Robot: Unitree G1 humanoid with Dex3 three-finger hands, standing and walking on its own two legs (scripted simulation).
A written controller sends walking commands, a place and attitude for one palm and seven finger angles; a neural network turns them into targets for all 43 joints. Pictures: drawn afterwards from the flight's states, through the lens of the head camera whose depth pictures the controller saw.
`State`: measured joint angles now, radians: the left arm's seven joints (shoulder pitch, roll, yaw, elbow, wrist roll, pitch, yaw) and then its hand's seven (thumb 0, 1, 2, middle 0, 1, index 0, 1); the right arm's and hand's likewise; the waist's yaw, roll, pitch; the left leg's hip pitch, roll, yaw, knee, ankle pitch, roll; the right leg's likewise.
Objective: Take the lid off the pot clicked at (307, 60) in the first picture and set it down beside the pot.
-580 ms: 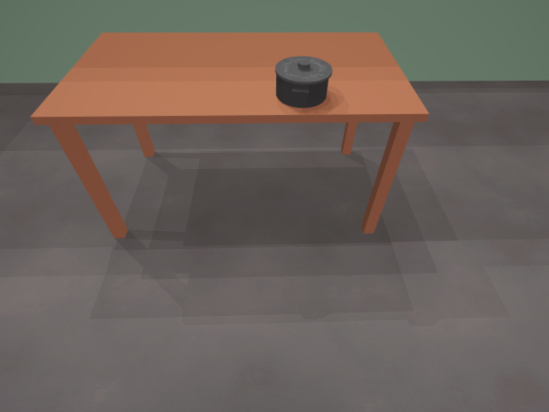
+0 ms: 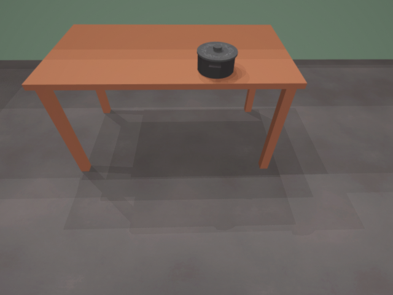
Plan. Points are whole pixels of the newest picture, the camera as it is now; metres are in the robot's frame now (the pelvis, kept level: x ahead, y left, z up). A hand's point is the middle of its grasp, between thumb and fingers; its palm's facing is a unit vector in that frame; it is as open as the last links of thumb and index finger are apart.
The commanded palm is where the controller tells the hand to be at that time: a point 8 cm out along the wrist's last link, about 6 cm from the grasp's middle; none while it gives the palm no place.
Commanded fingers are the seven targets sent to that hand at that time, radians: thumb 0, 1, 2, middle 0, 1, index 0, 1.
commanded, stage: look at it before walking up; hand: left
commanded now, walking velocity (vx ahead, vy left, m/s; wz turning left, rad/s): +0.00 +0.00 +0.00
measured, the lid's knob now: (217, 47) +1.11 -0.03 +0.00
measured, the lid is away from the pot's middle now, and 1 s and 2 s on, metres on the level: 0.00 0.00 0.00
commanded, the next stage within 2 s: walk to a spot facing it in 0.06 s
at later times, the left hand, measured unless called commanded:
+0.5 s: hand out of the picture +0.05 +0.19 -0.18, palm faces -0.08 -0.97 -0.24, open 7.4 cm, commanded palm none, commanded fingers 0.00 0.90 0.90 -0.20 -0.30 -0.20 -0.30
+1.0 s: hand (130, 294) +0.16 +0.17 -0.17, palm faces -0.25 -0.95 -0.21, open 7.4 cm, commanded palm none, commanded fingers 0.00 0.90 0.90 -0.20 -0.30 -0.20 -0.30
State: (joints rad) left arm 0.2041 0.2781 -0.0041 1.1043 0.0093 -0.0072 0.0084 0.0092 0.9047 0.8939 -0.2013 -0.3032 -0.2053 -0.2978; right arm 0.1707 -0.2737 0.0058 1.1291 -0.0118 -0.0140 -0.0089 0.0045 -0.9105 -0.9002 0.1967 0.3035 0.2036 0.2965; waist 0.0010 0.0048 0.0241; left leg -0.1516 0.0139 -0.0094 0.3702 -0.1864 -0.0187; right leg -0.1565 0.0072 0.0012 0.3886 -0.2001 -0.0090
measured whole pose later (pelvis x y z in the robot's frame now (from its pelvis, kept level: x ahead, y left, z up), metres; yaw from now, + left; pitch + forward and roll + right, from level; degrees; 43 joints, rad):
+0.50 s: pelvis +0.01 -0.01 -0.02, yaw -9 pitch -1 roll +1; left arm 0.31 0.22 0.05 1.01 0.02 0.04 -0.03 0.01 0.91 0.89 -0.20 -0.30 -0.20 -0.30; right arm 0.25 -0.22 -0.04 1.03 -0.02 -0.01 -0.01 0.00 -0.91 -0.90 0.20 0.30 0.20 0.30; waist 0.03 0.00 0.02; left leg -0.18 0.07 0.13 0.54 -0.33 -0.03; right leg -0.31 0.02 0.02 0.71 -0.41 -0.02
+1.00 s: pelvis +0.17 -0.02 -0.01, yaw -24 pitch +0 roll +0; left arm 0.49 0.17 0.06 1.01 0.02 -0.04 0.01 0.01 0.90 0.89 -0.20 -0.30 -0.21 -0.30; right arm 0.07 -0.17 -0.04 0.87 -0.01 -0.04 0.01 0.01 -0.91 -0.90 0.19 0.30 0.20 0.30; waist 0.09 -0.02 0.04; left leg -0.47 0.04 0.03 0.65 -0.23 -0.02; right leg -0.02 0.06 0.21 0.42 -0.39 -0.03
